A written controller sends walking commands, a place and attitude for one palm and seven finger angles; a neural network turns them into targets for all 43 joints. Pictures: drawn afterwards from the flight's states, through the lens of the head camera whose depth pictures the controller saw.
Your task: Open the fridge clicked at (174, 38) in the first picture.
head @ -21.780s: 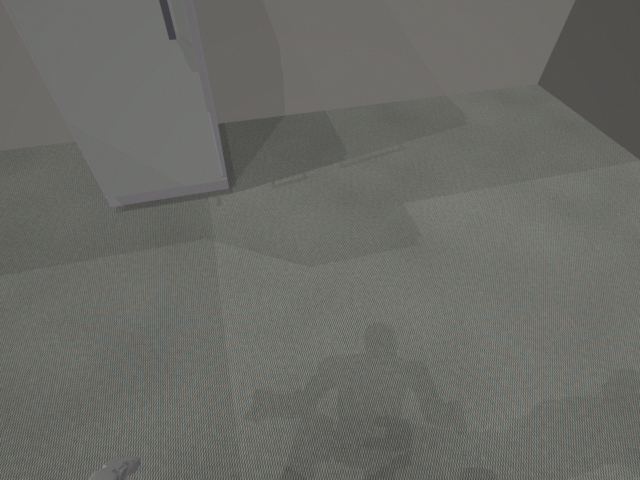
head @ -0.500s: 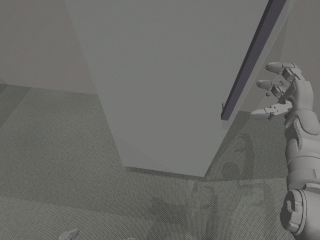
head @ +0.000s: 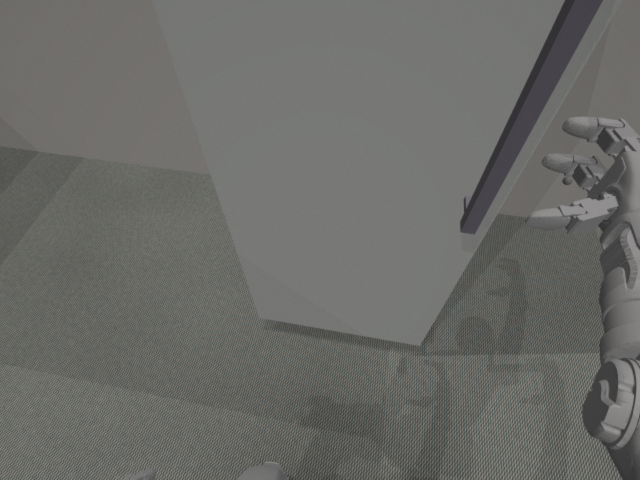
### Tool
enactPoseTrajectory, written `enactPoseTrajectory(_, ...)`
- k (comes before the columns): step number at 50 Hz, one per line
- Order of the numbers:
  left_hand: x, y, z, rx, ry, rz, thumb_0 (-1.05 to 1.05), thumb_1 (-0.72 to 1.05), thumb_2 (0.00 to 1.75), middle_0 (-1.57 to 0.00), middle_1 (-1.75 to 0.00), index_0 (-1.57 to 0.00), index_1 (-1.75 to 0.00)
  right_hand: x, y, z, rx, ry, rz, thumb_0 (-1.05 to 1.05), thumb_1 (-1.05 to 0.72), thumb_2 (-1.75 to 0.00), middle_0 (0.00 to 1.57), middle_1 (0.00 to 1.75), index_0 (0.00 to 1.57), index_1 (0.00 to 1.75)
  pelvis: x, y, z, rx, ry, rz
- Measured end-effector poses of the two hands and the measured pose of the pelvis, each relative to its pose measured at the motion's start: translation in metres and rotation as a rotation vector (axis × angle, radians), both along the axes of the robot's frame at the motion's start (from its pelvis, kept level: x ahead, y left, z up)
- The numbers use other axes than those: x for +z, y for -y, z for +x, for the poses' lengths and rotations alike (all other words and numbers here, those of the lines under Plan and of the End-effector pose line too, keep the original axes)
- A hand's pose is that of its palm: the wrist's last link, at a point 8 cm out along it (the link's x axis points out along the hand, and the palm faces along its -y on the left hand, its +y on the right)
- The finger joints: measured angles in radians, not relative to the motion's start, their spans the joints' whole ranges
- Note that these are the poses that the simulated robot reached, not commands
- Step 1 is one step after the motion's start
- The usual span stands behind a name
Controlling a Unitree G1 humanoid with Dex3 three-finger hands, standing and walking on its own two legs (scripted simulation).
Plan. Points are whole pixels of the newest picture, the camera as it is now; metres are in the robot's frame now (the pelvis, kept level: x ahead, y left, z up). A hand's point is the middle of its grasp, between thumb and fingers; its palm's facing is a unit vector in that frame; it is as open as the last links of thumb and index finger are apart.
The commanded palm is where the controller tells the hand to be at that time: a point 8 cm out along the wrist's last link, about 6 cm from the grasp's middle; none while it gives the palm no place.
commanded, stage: move the hooked fingers beside the handle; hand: right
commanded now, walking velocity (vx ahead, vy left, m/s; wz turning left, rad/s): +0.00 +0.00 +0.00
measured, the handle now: (525, 98) +0.52 -0.14 +0.20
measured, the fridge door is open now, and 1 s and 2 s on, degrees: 0 0 0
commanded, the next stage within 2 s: feel for the door with the fingertips in 0.46 s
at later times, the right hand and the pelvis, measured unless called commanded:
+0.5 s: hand (572, 180) +0.46 -0.21 +0.15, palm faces +0.02 +1.00 +0.01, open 14.0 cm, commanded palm +0.43 -0.26 +0.14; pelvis +0.01 -0.01 +0.00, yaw +0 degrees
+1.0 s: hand (528, 178) +0.46 -0.17 +0.14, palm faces +0.03 +1.00 +0.01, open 14.0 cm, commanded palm +0.44 -0.22 +0.14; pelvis +0.00 +0.00 +0.00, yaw +0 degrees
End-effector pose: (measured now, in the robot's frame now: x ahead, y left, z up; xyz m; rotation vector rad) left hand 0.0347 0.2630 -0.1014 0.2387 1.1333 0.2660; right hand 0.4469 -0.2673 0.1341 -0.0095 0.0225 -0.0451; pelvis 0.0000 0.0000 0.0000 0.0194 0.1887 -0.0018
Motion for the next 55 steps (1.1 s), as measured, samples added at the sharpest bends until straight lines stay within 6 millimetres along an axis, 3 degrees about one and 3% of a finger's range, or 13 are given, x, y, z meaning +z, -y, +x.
enactPoseTrajectory(8, 0.001, 0.000, -0.005, 0.011, -0.027, 0.005, 0.01, 0.91, 0.90, -0.20, -0.30, -0.20, -0.30, 0.009, -0.002, -0.002, 0.034, 0.055, 0.022, -0.01, 0.50, -0.30, 0.29, 1.20, 0.30, 1.20, 0.001, 0.003, 0.005, -0.001, 0.001, 0.005)
enactPoseTrajectory(15, 0.003, 0.004, 0.010, 0.001, 0.021, -0.002, 0.01, 0.91, 0.90, -0.20, -0.30, -0.20, -0.30, -0.002, 0.001, -0.004, 0.010, -0.003, 0.020, -0.01, 0.50, -0.30, 0.30, 1.20, 0.30, 1.20, 0.001, 0.005, 0.007, 0.004, 0.002, 0.003)
enactPoseTrajectory(23, 0.003, 0.011, 0.031, -0.029, 0.062, -0.016, 0.01, 0.91, 0.90, -0.20, -0.30, -0.20, -0.30, 0.010, -0.001, -0.012, 0.024, 0.067, 0.017, -0.01, 0.50, -0.30, 0.29, 1.20, 0.30, 1.20, 0.002, 0.006, 0.009, -0.003, 0.018, 0.007)
enactPoseTrajectory(33, 0.004, 0.015, 0.045, -0.056, 0.102, -0.032, 0.01, 0.91, 0.90, -0.20, -0.30, -0.20, -0.30, 0.008, -0.010, -0.016, 0.027, 0.039, 0.010, -0.01, 0.50, -0.30, 0.29, 1.20, 0.30, 1.20, 0.003, 0.006, 0.008, -0.007, 0.023, 0.003)
enactPoseTrajectory(48, -0.001, 0.010, 0.031, -0.046, 0.089, -0.045, 0.01, 0.91, 0.90, -0.20, -0.30, -0.20, -0.30, 0.006, -0.047, -0.013, 0.023, 0.042, 0.014, -0.01, 0.50, -0.30, 0.30, 1.20, 0.30, 1.20, 0.002, 0.000, 0.000, -0.008, 0.035, -0.004)
enactPoseTrajectory(55, -0.004, 0.003, 0.011, -0.018, 0.051, -0.037, 0.01, 0.91, 0.90, -0.20, -0.30, -0.20, -0.30, 0.006, -0.045, -0.003, 0.000, 0.013, -0.004, -0.01, 0.50, -0.30, 0.30, 1.20, 0.30, 1.20, 0.001, -0.005, -0.004, -0.005, 0.027, -0.007)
